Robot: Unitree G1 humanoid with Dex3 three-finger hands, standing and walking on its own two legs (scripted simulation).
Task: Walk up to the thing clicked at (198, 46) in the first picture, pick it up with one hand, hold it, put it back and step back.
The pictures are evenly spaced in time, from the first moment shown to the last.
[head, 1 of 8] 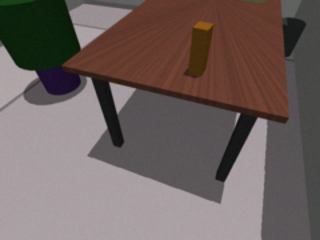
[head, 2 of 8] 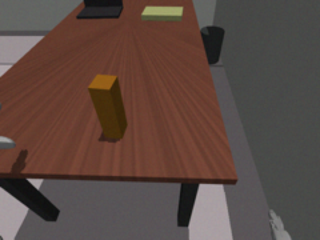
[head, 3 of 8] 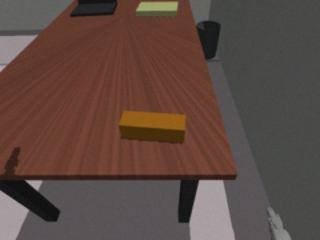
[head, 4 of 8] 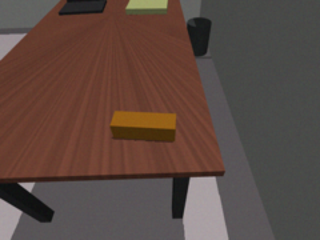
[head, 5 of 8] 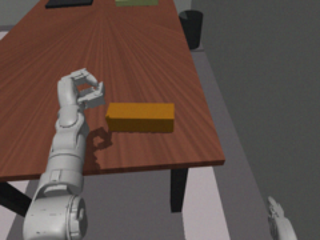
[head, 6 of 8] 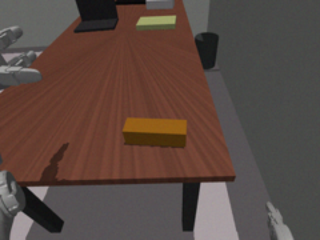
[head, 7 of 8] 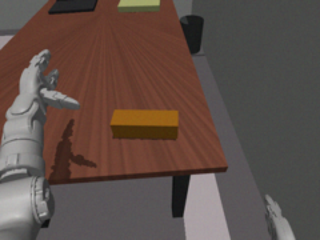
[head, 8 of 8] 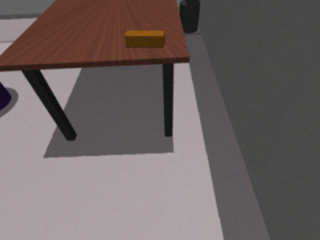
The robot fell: no
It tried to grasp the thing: yes
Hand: left
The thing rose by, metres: 0.00
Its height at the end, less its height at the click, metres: -0.07
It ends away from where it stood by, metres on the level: 0.15
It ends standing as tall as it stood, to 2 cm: no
